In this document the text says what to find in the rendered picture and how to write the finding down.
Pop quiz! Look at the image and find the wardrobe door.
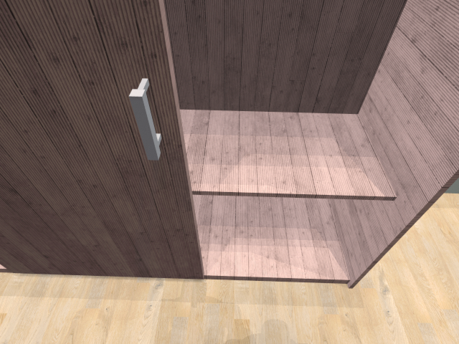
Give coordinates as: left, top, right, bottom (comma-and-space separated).
0, 0, 204, 280

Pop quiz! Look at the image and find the handle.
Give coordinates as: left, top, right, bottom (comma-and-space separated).
129, 78, 161, 161

